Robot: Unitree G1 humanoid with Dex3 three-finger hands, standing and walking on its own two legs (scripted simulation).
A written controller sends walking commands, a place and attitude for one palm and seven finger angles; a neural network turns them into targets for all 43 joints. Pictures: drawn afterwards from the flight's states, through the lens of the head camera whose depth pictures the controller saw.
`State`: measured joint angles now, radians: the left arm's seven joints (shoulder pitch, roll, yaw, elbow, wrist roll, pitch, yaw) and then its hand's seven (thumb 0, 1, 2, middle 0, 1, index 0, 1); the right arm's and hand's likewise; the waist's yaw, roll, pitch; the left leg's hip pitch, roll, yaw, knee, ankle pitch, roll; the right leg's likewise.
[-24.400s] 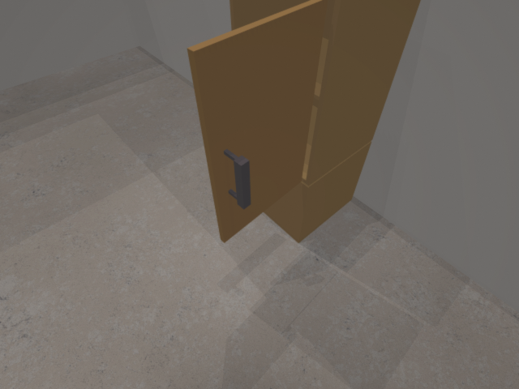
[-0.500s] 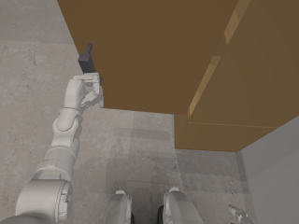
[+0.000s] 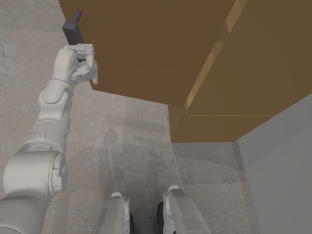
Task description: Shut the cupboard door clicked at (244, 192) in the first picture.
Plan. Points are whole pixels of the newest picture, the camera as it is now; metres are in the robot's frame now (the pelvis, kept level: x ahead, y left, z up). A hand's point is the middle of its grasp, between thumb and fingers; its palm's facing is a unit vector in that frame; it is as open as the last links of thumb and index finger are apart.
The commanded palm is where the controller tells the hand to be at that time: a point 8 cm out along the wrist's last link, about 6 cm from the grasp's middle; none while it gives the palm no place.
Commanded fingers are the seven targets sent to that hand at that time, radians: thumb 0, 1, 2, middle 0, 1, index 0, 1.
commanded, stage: push the door shut along its arc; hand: left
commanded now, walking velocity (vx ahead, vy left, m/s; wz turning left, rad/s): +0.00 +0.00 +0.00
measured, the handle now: (82, 44) +0.59 +0.15 +0.05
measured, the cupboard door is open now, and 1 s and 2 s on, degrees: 78 67 61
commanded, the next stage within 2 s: pull the fist back off the door in 0.94 s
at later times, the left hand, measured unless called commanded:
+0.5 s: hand (119, 49) +0.57 +0.05 +0.06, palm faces -0.37 -0.93 -0.03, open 3.1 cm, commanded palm +0.57 +0.10 +0.06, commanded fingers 0.00 0.90 0.90 -1.30 -1.50 -1.30 -1.50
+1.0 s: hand (125, 43) +0.58 +0.04 +0.06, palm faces -0.44 -0.90 -0.03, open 3.5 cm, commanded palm +0.62 +0.05 +0.06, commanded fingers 0.00 0.90 0.90 -1.30 -1.50 -1.30 -1.50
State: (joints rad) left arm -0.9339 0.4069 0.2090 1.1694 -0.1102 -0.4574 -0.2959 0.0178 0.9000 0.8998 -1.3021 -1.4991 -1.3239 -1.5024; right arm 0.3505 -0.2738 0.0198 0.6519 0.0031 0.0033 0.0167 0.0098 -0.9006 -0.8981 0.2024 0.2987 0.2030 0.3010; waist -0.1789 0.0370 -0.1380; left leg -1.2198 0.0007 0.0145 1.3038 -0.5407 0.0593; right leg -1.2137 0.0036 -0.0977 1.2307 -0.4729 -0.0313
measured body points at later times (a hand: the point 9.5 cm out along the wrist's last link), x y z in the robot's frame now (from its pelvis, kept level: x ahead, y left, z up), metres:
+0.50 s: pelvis +0.01 +0.00 -0.01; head +0.19 +0.01 +0.40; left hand +0.58 +0.11 +0.06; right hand -0.02 -0.26 -0.12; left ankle +0.03 +0.08 -0.62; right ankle +0.05 -0.11 -0.62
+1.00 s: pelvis +0.00 -0.02 -0.03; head +0.20 +0.00 +0.38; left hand +0.60 +0.09 +0.07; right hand -0.02 -0.29 -0.12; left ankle +0.03 +0.08 -0.62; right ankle +0.05 -0.11 -0.62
